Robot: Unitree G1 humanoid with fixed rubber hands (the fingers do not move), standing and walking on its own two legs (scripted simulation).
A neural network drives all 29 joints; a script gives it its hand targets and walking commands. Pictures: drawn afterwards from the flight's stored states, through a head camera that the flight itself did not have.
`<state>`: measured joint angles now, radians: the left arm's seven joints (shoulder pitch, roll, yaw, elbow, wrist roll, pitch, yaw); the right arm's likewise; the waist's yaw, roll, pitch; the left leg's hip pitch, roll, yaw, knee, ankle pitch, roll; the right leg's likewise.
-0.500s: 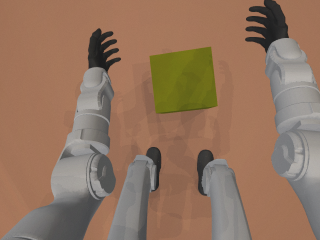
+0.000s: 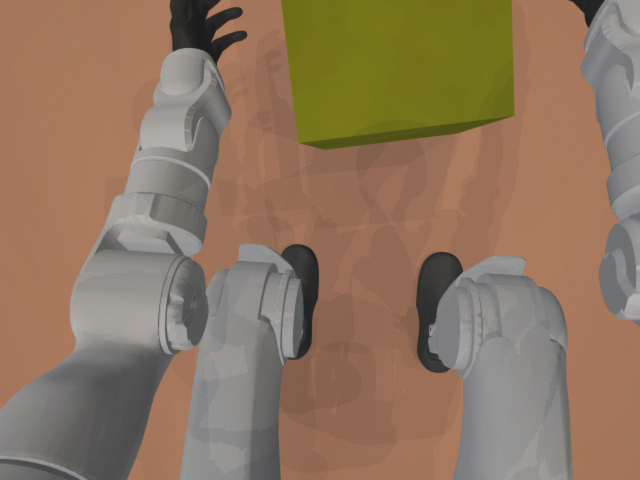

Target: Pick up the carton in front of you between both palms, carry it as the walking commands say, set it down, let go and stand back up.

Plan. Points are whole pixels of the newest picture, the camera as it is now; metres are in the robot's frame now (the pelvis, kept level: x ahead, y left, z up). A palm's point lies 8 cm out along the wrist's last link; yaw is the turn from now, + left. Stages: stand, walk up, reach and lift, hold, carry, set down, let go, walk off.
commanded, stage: reach and lift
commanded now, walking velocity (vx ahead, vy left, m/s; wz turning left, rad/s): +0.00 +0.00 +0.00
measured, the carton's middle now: (387, 56) +0.54 -0.03 -0.29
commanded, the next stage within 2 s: none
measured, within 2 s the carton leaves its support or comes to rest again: leaves its support in 1.00 s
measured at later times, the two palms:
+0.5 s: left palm (229, 48) +0.54 +0.15 -0.22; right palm (557, 2) +0.57 -0.19 -0.22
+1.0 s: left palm (243, 32) +0.55 +0.13 -0.21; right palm (534, 3) +0.57 -0.17 -0.21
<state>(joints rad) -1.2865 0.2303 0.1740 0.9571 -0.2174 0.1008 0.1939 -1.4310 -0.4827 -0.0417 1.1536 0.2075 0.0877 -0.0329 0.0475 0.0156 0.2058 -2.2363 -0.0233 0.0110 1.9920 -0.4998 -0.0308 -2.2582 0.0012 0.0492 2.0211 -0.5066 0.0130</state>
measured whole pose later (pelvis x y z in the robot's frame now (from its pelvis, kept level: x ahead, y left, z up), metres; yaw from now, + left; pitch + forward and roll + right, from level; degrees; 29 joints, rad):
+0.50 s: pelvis +0.01 -0.01 -0.04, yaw +0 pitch +38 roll +3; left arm -1.40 0.26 0.14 1.12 -0.26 0.01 0.18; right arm -1.52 -0.43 0.04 1.22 0.23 0.04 -0.07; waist 0.03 0.03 0.34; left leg -2.26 -0.03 0.00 2.17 -0.57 -0.05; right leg -2.28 0.00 0.04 2.20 -0.58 0.00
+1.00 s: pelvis +0.00 -0.01 -0.05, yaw +1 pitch +37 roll +3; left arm -1.48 0.20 0.29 1.08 -0.11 0.12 0.16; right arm -1.58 -0.37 -0.02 1.23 0.11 0.13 -0.07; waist 0.03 0.04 0.35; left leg -2.29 -0.04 -0.01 2.18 -0.54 -0.05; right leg -2.31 0.00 0.04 2.22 -0.55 -0.01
